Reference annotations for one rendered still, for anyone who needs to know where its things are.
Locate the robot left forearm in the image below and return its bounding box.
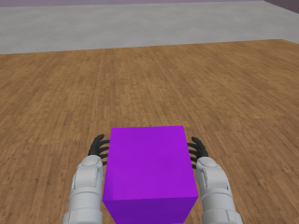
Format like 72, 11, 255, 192
62, 155, 104, 224

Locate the robot right hand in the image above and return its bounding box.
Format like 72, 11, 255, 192
187, 137, 208, 169

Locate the robot left hand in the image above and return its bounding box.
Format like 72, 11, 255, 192
88, 133, 110, 166

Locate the robot right forearm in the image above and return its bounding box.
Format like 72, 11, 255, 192
195, 157, 243, 224

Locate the carton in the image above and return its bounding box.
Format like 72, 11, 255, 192
102, 125, 199, 224

